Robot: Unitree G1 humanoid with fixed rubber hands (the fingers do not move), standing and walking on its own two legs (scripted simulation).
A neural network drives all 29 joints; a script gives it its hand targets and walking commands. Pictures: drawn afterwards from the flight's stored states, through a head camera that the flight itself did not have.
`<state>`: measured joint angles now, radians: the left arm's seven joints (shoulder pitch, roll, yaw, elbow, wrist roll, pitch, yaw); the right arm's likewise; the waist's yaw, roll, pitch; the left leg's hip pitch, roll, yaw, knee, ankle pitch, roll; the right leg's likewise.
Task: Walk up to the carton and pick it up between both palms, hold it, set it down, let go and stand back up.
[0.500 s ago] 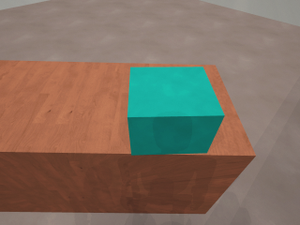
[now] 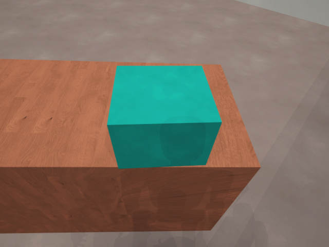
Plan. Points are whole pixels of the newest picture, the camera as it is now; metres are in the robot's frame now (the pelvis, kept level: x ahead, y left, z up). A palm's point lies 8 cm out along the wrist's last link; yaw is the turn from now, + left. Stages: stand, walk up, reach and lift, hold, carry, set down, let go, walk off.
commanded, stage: walk up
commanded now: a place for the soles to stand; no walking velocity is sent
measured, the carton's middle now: (161, 115) +0.47 +0.01 +0.05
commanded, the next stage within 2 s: stand in 1.22 s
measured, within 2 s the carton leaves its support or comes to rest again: neither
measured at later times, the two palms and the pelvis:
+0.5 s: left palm out of the picture +0.02 +0.18 -0.13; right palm out of the picture +0.08 -0.27 -0.12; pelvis +0.01 -0.05 +0.01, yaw +8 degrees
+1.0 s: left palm out of the picture +0.01 +0.21 -0.13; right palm out of the picture +0.09 -0.27 -0.12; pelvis +0.02 -0.04 +0.01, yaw +12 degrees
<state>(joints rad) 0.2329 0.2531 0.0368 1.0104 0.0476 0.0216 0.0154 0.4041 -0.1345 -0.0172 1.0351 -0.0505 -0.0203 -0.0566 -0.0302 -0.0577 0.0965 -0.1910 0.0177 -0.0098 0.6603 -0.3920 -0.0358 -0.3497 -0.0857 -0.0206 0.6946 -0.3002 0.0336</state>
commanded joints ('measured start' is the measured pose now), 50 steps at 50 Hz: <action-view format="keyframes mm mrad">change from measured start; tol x16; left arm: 1 202 111 22 -11 -8 -13 13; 9 -94 123 -11 -129 -22 4 19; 50 5 139 -51 -67 -35 6 0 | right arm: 1 -43 -116 -2 -126 19 -4 21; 8 125 -97 8 -118 26 7 4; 15 -71 -211 9 -149 45 -2 28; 50 -27 -212 43 -112 47 1 20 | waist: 1 86 -13 1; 50 33 64 -27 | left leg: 1 -371 8 -53 46 59 63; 2 -228 -70 26 219 -240 42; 4 -229 -14 -50 391 -304 39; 10 50 22 -23 -134 148 64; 14 -268 122 -224 -265 -20 135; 21 -98 40 -126 -164 199 87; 50 -249 22 -197 -144 227 77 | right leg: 1 301 -109 169 -283 137 -70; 3 2 -295 421 -484 -139 -245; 5 -27 -273 298 -431 -14 -270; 9 5 -194 110 -263 223 -185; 12 73 -39 9 -191 -61 -87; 30 138 -121 -6 -397 -157 -102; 50 220 -116 -72 -286 -76 -114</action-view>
